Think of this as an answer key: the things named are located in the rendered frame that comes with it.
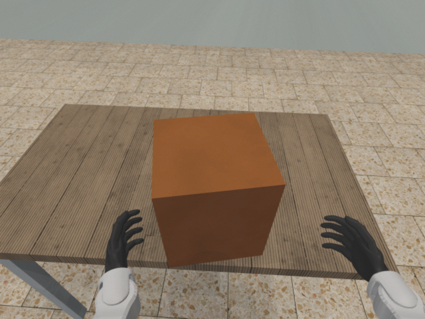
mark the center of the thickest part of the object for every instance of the table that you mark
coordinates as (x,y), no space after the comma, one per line
(91,163)

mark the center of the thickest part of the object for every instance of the robot left hand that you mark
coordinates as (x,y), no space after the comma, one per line
(118,248)

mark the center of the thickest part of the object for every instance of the robot right forearm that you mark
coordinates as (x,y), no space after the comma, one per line
(393,298)

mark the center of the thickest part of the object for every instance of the carton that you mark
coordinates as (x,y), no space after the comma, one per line
(216,187)

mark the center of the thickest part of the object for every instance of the robot right hand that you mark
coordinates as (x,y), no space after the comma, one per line
(360,248)

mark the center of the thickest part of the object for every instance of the robot left forearm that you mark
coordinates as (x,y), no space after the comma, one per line
(117,296)

